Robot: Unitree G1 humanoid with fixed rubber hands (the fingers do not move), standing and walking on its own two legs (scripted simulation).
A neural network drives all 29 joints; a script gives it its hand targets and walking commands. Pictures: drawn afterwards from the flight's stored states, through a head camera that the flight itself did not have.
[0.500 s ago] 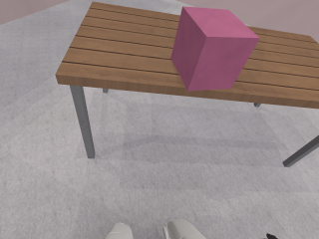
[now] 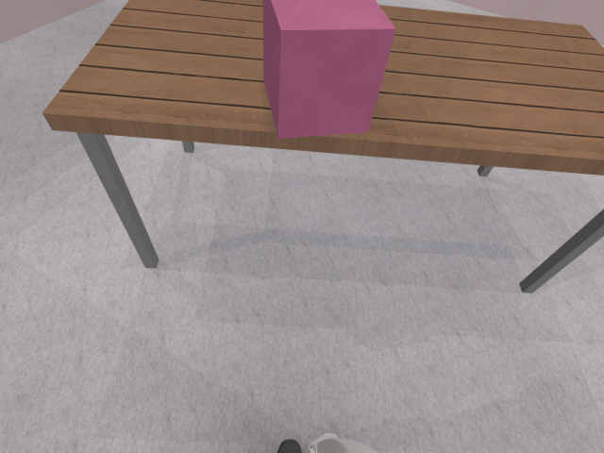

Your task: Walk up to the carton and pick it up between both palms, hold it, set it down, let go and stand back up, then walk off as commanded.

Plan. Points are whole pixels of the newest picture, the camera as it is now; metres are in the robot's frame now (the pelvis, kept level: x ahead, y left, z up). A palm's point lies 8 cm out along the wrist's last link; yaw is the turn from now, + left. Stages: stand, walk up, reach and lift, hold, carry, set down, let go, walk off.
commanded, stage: walk off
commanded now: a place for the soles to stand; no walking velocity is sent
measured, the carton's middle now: (318, 58) +0.87 +0.03 +0.05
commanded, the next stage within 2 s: none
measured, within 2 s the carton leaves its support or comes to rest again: neither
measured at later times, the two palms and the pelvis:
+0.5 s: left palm out of the picture -0.02 +0.27 -0.05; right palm (521, 425) +0.21 -0.33 -0.15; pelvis +0.03 -0.07 -0.01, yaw +5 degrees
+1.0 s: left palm out of the picture +0.09 +0.40 -0.08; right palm (471, 431) +0.19 -0.24 -0.13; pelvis +0.06 +0.05 -0.01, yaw +2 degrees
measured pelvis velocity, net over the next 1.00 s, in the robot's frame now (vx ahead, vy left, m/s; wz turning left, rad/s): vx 0.06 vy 0.05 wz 0.03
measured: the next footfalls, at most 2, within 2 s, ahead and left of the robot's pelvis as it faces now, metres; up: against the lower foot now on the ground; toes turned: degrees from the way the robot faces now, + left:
right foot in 0.18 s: +0.03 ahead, -0.21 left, +0.00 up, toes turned +9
left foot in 0.62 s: +0.15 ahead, +0.10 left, +0.00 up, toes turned -4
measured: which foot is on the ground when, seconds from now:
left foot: down 0.00-0.16, up 0.18-0.60, down 0.62-1.00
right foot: up 0.00-0.16, down 0.18-0.70, up 0.72-1.00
